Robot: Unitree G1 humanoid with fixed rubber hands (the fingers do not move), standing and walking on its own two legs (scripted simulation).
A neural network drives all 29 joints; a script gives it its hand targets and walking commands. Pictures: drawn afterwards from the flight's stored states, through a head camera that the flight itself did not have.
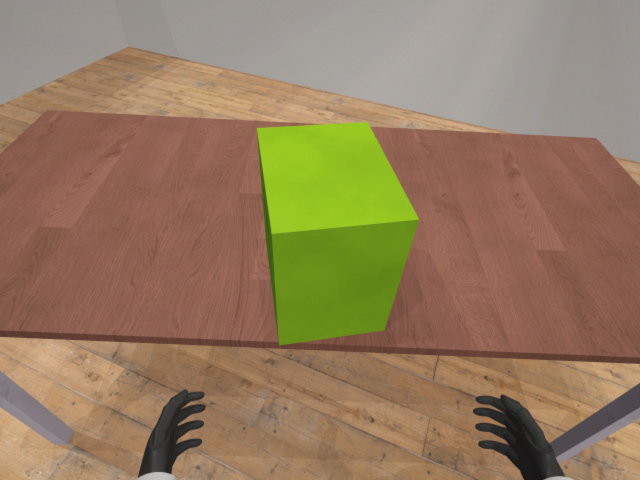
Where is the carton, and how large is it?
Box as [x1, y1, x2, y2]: [257, 122, 418, 344]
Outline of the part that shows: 367,122 257,128 266,244 279,344 384,329 418,218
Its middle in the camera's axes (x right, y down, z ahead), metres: +0.01 -0.02 +0.61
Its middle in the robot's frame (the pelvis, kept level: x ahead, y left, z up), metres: +0.47 +0.01 +0.05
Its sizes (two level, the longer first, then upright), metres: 0.231 0.175 0.249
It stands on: a table, 0.71 m high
